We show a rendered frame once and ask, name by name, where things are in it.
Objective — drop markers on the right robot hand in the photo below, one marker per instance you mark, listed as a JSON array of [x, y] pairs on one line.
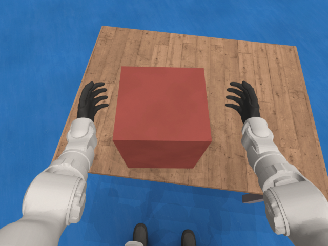
[[248, 102]]

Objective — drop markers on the carton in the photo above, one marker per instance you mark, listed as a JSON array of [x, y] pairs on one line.
[[162, 117]]

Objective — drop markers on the robot left foot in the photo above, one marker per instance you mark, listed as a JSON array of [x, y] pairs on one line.
[[140, 234]]

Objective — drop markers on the table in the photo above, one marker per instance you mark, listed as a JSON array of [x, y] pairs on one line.
[[273, 70]]

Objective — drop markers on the left robot hand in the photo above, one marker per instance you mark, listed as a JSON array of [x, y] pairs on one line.
[[87, 102]]

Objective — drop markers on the right robot upper arm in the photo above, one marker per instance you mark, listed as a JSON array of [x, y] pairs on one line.
[[298, 211]]

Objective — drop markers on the robot foot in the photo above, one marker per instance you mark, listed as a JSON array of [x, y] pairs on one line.
[[140, 234], [188, 238]]

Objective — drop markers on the robot left forearm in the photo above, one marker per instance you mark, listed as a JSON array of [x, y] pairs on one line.
[[78, 155]]

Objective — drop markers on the robot right foot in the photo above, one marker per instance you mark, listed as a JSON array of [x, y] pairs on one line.
[[188, 238]]

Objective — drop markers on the left robot upper arm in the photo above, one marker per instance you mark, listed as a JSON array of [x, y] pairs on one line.
[[54, 201]]

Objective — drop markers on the robot right forearm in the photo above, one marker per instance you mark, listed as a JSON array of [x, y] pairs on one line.
[[270, 166]]

